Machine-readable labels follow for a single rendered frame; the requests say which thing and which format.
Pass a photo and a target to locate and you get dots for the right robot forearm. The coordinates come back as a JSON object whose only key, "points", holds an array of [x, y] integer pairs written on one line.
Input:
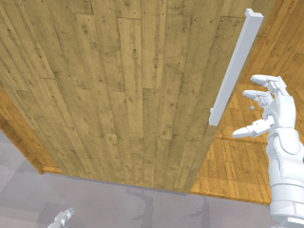
{"points": [[286, 177]]}

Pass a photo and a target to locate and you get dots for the left robot hand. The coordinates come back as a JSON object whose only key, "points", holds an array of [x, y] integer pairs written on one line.
{"points": [[62, 218]]}

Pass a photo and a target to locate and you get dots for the wardrobe door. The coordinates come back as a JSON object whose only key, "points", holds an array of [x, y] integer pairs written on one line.
{"points": [[21, 127], [122, 90]]}

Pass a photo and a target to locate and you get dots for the right robot hand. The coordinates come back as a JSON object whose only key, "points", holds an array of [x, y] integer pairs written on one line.
{"points": [[281, 108]]}

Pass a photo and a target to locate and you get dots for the handle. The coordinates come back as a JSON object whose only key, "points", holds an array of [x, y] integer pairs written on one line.
{"points": [[244, 42]]}

